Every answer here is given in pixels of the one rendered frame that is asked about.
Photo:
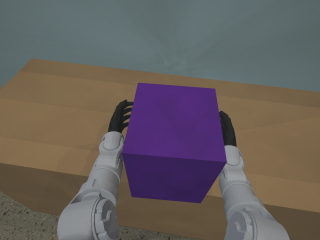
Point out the left robot hand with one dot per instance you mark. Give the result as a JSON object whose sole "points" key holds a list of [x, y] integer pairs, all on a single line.
{"points": [[116, 123]]}

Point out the robot right upper arm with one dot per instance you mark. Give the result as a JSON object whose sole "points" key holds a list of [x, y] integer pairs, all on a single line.
{"points": [[246, 225]]}

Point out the robot left upper arm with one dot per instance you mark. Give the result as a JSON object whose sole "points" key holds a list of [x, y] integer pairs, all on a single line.
{"points": [[94, 219]]}

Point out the right robot hand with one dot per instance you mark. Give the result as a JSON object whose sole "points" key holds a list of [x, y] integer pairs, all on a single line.
{"points": [[228, 132]]}

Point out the carton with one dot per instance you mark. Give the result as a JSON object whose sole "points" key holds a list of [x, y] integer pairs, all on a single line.
{"points": [[174, 147]]}

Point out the robot right forearm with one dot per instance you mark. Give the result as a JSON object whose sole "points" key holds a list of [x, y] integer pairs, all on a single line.
{"points": [[235, 187]]}

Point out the pedestal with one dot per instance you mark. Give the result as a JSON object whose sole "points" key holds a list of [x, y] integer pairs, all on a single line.
{"points": [[53, 116]]}

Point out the robot left forearm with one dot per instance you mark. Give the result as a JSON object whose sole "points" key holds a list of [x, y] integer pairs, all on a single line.
{"points": [[106, 172]]}

